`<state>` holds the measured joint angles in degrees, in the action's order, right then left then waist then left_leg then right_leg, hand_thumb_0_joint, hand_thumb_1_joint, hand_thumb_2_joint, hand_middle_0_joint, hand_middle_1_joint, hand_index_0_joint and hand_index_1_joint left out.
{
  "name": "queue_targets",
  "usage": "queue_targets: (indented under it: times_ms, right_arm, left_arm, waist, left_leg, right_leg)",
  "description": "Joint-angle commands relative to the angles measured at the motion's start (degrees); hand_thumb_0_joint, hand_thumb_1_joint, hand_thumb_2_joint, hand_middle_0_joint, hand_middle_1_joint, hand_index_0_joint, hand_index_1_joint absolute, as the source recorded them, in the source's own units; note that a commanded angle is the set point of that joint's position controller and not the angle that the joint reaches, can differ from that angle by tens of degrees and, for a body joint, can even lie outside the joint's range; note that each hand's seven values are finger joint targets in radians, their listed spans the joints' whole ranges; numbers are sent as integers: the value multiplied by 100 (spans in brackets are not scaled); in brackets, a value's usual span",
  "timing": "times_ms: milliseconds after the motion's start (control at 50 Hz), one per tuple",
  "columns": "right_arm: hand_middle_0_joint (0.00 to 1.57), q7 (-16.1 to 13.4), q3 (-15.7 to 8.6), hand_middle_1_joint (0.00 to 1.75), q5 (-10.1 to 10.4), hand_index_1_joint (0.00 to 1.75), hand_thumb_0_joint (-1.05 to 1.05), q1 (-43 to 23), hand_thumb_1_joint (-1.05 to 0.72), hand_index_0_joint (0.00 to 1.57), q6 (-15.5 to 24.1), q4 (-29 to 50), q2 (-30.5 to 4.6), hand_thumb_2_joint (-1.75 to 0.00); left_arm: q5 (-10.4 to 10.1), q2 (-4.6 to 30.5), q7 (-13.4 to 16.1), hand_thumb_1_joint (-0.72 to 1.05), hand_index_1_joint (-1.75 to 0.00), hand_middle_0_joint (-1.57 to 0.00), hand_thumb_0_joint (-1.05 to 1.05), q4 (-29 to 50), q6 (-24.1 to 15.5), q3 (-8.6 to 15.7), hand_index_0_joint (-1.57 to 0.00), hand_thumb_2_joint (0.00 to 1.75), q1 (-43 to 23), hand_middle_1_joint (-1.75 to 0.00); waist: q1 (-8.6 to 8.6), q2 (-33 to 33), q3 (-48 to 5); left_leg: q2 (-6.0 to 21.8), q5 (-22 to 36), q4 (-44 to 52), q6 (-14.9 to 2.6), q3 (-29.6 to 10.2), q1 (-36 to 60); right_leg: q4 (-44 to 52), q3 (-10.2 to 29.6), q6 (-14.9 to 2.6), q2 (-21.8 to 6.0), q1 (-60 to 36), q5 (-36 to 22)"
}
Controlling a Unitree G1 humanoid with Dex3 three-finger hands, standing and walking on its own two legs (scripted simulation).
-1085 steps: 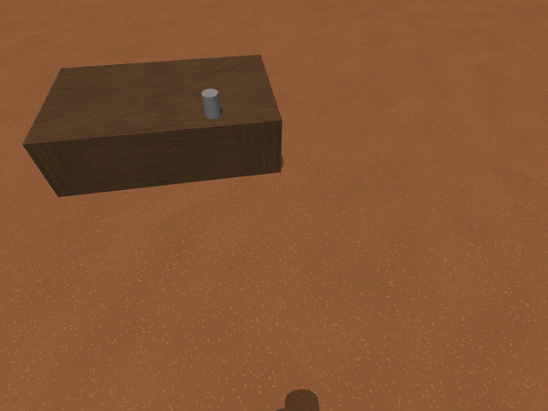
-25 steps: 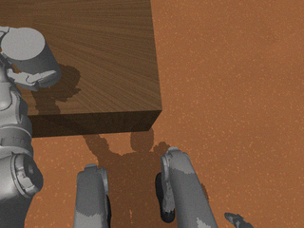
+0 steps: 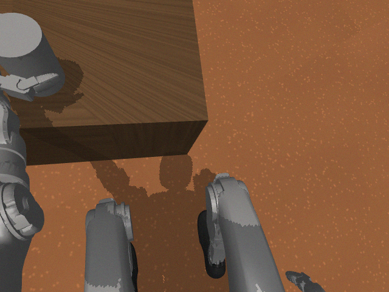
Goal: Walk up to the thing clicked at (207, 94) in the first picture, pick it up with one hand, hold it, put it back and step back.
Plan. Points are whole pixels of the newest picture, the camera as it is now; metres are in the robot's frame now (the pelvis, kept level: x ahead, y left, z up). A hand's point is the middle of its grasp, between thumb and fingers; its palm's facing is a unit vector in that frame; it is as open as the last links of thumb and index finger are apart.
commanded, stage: lower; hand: left
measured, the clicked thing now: (29, 59) +0.55 +0.20 +0.00
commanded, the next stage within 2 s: loosen in 0.74 s
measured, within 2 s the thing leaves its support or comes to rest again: rests again in 0.66 s
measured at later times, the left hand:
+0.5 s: hand (26, 66) +0.56 +0.22 -0.03, palm faces +0.20 -0.98 -0.06, open 11.1 cm
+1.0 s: hand (30, 68) +0.56 +0.22 -0.04, palm faces +0.21 -0.98 -0.04, open 11.0 cm
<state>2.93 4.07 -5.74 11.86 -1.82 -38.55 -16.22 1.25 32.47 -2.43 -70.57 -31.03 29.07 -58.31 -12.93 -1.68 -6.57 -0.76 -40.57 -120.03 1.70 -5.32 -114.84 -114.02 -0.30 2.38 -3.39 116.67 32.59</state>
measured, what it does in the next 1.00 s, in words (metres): stands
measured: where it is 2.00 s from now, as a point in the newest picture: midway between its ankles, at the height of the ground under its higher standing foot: (171, 272)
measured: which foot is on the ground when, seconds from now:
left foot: down 0.00-1.00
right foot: down 0.00-1.00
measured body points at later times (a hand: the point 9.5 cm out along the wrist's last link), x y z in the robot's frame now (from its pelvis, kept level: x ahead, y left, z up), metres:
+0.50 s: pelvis -0.01 +0.01 -0.03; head +0.22 +0.05 +0.36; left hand +0.54 +0.27 -0.02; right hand +0.02 -0.27 -0.14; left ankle +0.07 +0.13 -0.40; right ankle +0.12 -0.14 -0.40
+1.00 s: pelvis -0.01 +0.01 -0.04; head +0.22 +0.05 +0.34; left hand +0.55 +0.27 -0.04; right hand +0.02 -0.27 -0.15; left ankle +0.07 +0.13 -0.40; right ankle +0.12 -0.14 -0.40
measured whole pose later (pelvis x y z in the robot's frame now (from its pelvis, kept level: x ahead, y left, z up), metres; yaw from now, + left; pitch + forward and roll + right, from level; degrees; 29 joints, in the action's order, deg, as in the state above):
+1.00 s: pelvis -0.01 +0.01 -0.04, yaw -1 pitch +35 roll -6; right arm 4.4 5.8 -6.6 12.4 -3.1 -37.3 -17.3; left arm 2.5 34.5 -1.7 -70.1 -30.0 27.9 -61.2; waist -14.7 -1.2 -4.4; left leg -2.0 -39.9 -127.7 1.2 -6.2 -122.4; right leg -120.3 -0.4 3.2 -3.8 122.9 31.9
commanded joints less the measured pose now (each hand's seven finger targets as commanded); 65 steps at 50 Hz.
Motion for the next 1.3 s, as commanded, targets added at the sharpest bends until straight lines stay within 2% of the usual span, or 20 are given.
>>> queue_targets:
  times_ms: [0, 140, 260, 280, 300, 380, 420, 480, 520, 560, 600, 680, 740, 820, 840, 880, 960, 1060, 1200, 1280]
  right_arm:
    - [20, -55, -418, 30, 2, 30, 0, 1185, -92, 20, 17, 107, -1253, -91]
    - [20, -53, -410, 30, -20, 30, 0, 1219, -92, 20, 0, 166, -1296, -91]
    - [20, -35, -402, 30, -29, 30, 0, 1330, -93, 20, -12, 28, -1320, -91]
    - [20, -39, -403, 30, -29, 30, 0, 1288, -92, 20, -19, 88, -1348, -91]
    - [20, -32, -405, 30, -35, 30, 0, 1341, -93, 20, -46, -7, -1350, -91]
    - [20, -4, -349, 30, -32, 30, 0, 1261, -92, 20, -46, 119, -1357, -91]
    - [20, 5, -356, 30, -35, 30, 0, 1274, -92, 20, -57, 66, -1355, -91]
    - [20, 16, -338, 30, -45, 30, 0, 1249, -92, 20, -55, 136, -1389, -91]
    - [20, 28, -347, 30, -50, 30, 0, 1280, -92, 20, -58, 137, -1411, -91]
    - [20, 38, -328, 30, -61, 30, 0, 1255, -92, 20, -53, 172, -1409, -91]
    - [20, 45, -333, 30, -66, 30, 0, 1267, -92, 20, -72, 110, -1405, -91]
    - [20, 67, -317, 30, -88, 30, 0, 1197, -92, 20, -85, 178, -1402, -91]
    - [20, 78, -291, 30, -98, 30, 0, 1285, -92, 20, -78, 197, -1398, -91]
    - [20, 71, -297, 30, -99, 30, 0, 1258, -92, 20, -106, 196, -1418, -91]
    - [20, 82, -289, 30, -96, 30, 0, 1349, -93, 20, -125, 60, -1428, -90]
    - [20, 81, -280, 30, -97, 30, 0, 1256, -93, 20, -123, 191, -1423, -90]
    - [20, 73, -299, 30, -67, 30, 0, 1294, -93, 20, -108, 164, -1436, -90]
    - [20, 71, -286, 30, -79, 30, 0, 1305, -93, 20, -141, 83, -1420, -90]
    - [20, 90, -286, 30, -82, 30, 0, 1194, -93, 20, -145, 141, -1404, -90]
    - [20, 100, -287, 30, -95, 30, 0, 1264, -92, 20, -164, 182, -1449, -90]
  left_arm:
    - [-51, 1533, -25, -3, -152, -135, 0, 1366, -521, 111, -136, 133, -2552, -151]
    - [-6, 1804, 2, -5, -151, -134, 0, 1839, -515, 142, -135, 132, -3026, -150]
    - [50, 1471, 9, -5, -147, -131, 0, 1478, -399, -93, -132, 128, -2858, -145]
    - [89, 1655, 27, -7, -147, -131, 0, 1662, -409, -30, -132, 128, -2984, -145]
    - [109, 1412, 22, -9, -146, -130, 0, 1136, -335, -135, -131, 127, -2705, -145]
    - [93, 1543, 63, -5, -147, -131, 0, 1385, -361, -23, -132, 128, -2856, -145]
    - [98, 1425, 70, -5, -148, -133, 0, 1182, -355, -135, -134, 128, -2833, -146]
    - [111, 1676, 86, -3, -148, -133, 0, 1373, -411, 56, -134, 128, -2892, -146]
    - [83, 1456, 55, -2, -148, -133, 0, 1343, -417, -56, -134, 130, -2883, -147]
    - [133, 1698, 103, 0, -147, -133, 0, 1485, -448, 57, -133, 129, -2979, -145]
    - [129, 1521, 131, -3, -147, -132, 0, 1297, -417, -26, -132, 129, -2926, -145]
    - [198, 1647, 163, -3, -145, -131, 0, 1497, -454, -67, -131, 129, -3098, -143]
    - [160, 1572, 140, -1, -145, -131, 0, 1489, -432, -64, -131, 127, -3042, -143]
    - [190, 1645, 135, 0, -146, -134, 0, 1408, -404, -70, -133, 129, -2999, -144]
    - [178, 1476, 123, -4, -143, -140, 0, 1163, -396, -112, -140, 121, -2848, -142]
    - [122, 1726, 124, -20, -127, -125, 0, 1639, -446, 14, -127, 105, -3064, -126]
    - [-76, 1448, 52, -31, -102, -108, 0, 1489, -429, -4, -109, 73, -2975, -102]
    - [40, 1514, 69, -54, -67, -74, 0, 1431, -441, -28, -73, 46, -2895, -66]
    - [63, 1295, 68, -61, -45, -54, 0, 914, -354, -99, -53, 28, -2675, -43]
    - [106, 1484, 39, -61, -33, -43, 0, 1106, -370, -63, -42, 20, -2858, -32]
  waist:
    - [-91, -1027, -3953]
    - [-70, -1396, -4501]
    - [-163, -1455, -4196]
    - [-125, -1533, -4205]
    - [-208, -1442, -3973]
    - [-175, -1430, -3945]
    - [-275, -1269, -3725]
    - [-186, -1314, -3965]
    - [-258, -1381, -4063]
    - [-197, -1491, -4163]
    - [-231, -1444, -3882]
    - [-264, -1504, -3934]
    - [-296, -1461, -4307]
    - [-288, -1435, -4078]
    - [-338, -1415, -3850]
    - [-255, -1483, -4137]
    - [-300, -1371, -4156]
    - [-266, -1519, -3902]
    - [-354, -1014, -3407]
    - [-311, -1213, -3777]
  left_leg:
    - [-30, 951, 1459, -256, 358, 1946]
    - [-24, 1087, 1314, -221, 380, 2179]
    - [-39, 1062, 1295, -203, 326, 2114]
    - [-31, 1045, 1303, -198, 317, 2132]
    - [-35, 1008, 1285, -198, 288, 2126]
    - [-42, 1120, 1199, -198, 268, 2011]
    - [-58, 758, 1203, -240, 265, 1753]
    - [-57, 990, 1125, -228, 268, 1849]
    - [-50, 1161, 1117, -204, 233, 2040]
    - [-50, 1196, 1103, -193, 240, 2046]
    - [-48, 1006, 1110, -199, 244, 1901]
    - [-54, 698, 1110, -223, 266, 1797]
    - [-70, 1172, 956, -221, 297, 1907]
    - [-69, 1015, 945, -235, 302, 1755]
    - [-65, 1005, 991, -213, 260, 1752]
    - [-71, 998, 957, -230, 310, 1755]
    - [-72, 1072, 883, -231, 308, 1737]
    - [-60, 1101, 980, -197, 268, 1789]
    - [-79, 599, 889, -289, 322, 1175]
    - [-71, 771, 908, -251, 285, 1474]
  right_leg:
    - [987, -358, -403, 130, -2514, -660]
    - [774, -357, -407, 121, -2520, -784]
    - [693, -407, -431, 90, -2214, -769]
    - [659, -416, -436, 93, -2146, -748]
    - [696, -423, -428, 74, -2019, -708]
    - [567, -461, -434, 76, -1970, -801]
    - [652, -462, -411, 80, -1946, -541]
    - [545, -461, -416, 82, -1995, -727]
    - [486, -481, -422, 70, -1957, -870]
    - [419, -473, -431, 75, -1982, -873]
    - [450, -479, -426, 84, -1835, -705]
    - [478, -488, -410, 90, -1891, -495]
    - [416, -477, -405, 97, -2113, -918]
    - [445, -479, -400, 97, -2000, -766]
    - [425, -514, -402, 87, -1884, -742]
    - [431, -484, -396, 106, -2091, -755]
    - [402, -480, -390, 104, -2061, -841]
    - [360, -510, -419, 97, -1834, -805]
    - [477, -494, -375, 126, -1831, -428]
    - [410, -508, -392, 114, -1860, -560]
